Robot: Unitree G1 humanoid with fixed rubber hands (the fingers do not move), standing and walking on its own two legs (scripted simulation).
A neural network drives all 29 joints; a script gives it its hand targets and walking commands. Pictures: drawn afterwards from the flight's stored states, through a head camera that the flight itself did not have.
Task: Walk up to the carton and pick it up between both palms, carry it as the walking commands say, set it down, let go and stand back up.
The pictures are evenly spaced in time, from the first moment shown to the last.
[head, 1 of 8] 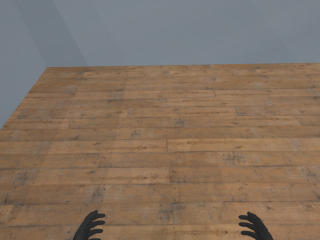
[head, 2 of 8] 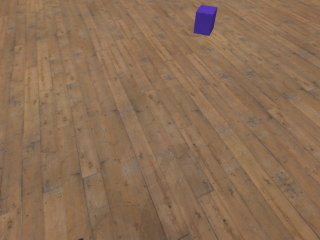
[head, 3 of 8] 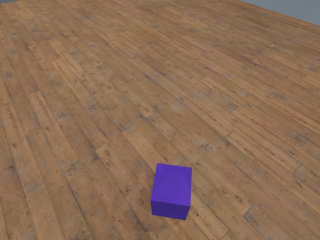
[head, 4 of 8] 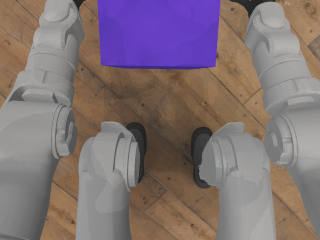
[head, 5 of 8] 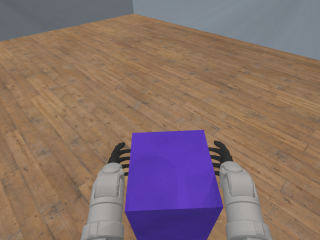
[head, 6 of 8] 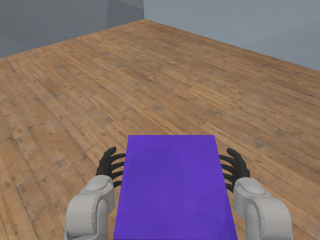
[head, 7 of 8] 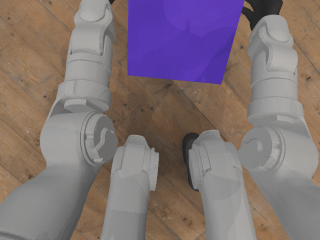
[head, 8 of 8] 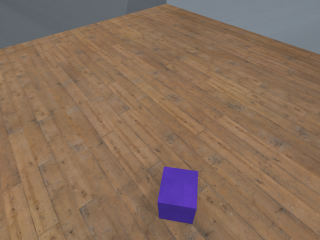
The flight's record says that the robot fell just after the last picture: no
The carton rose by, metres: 0.68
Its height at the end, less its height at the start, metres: +0.00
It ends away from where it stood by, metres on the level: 1.51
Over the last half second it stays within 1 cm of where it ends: yes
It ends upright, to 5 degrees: yes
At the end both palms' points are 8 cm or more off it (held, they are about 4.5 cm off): yes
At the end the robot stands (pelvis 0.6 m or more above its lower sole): yes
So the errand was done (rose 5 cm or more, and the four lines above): yes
